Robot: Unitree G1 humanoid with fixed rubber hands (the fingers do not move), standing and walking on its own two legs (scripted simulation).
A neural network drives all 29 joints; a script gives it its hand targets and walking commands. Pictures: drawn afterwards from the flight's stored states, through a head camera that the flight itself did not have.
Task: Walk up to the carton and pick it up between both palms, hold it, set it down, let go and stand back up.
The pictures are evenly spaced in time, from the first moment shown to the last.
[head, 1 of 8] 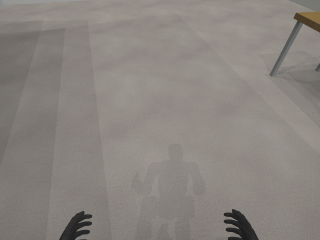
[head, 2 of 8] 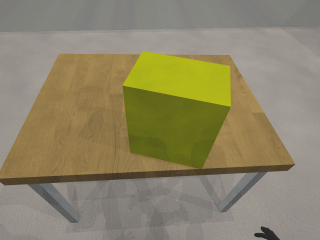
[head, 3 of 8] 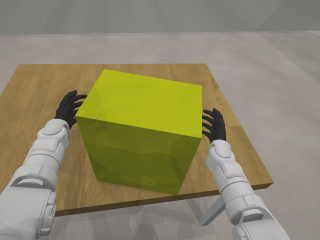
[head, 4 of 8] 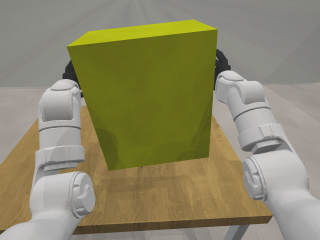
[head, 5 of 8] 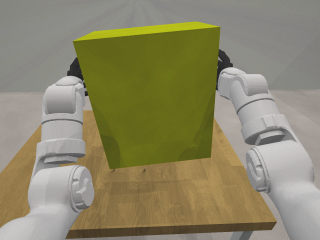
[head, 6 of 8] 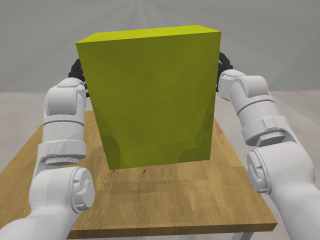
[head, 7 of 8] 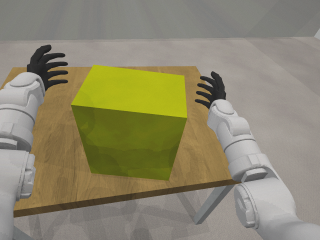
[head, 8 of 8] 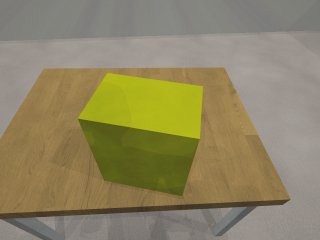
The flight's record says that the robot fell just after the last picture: no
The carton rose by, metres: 0.27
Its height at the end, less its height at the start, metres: +0.00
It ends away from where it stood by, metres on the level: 0.02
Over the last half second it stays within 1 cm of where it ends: yes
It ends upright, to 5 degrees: yes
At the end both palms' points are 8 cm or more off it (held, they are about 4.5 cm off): yes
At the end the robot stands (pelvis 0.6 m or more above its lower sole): yes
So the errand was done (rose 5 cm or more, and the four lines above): yes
